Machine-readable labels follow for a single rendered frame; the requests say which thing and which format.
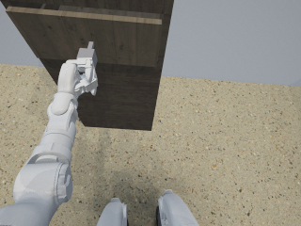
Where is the cabinet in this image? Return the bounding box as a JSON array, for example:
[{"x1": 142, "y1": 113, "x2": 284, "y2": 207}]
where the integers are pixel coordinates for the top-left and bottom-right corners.
[{"x1": 0, "y1": 0, "x2": 174, "y2": 131}]

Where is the left robot hand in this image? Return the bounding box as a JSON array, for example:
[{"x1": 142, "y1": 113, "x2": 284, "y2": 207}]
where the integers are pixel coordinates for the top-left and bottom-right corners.
[{"x1": 57, "y1": 57, "x2": 99, "y2": 100}]

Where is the robot left upper arm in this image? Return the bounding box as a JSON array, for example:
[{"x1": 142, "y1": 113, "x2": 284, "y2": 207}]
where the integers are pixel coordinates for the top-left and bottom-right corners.
[{"x1": 0, "y1": 162, "x2": 73, "y2": 226}]

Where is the drawer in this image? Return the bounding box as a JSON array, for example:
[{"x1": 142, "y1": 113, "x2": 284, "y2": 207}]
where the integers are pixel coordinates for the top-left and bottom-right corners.
[{"x1": 6, "y1": 4, "x2": 162, "y2": 68}]

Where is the left robot forearm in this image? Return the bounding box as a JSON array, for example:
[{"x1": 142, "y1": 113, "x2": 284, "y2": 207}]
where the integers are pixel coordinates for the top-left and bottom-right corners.
[{"x1": 13, "y1": 92, "x2": 79, "y2": 202}]

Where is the handle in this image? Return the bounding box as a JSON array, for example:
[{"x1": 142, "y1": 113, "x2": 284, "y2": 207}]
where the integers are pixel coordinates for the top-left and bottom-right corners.
[{"x1": 76, "y1": 41, "x2": 98, "y2": 69}]

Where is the robot right shin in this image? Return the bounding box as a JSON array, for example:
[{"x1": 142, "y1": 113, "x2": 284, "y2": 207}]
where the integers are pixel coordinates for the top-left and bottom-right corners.
[{"x1": 161, "y1": 189, "x2": 173, "y2": 226}]

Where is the robot left thigh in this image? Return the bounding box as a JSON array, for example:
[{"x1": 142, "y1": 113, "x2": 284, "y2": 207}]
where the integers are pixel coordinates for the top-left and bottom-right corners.
[{"x1": 96, "y1": 202, "x2": 127, "y2": 226}]

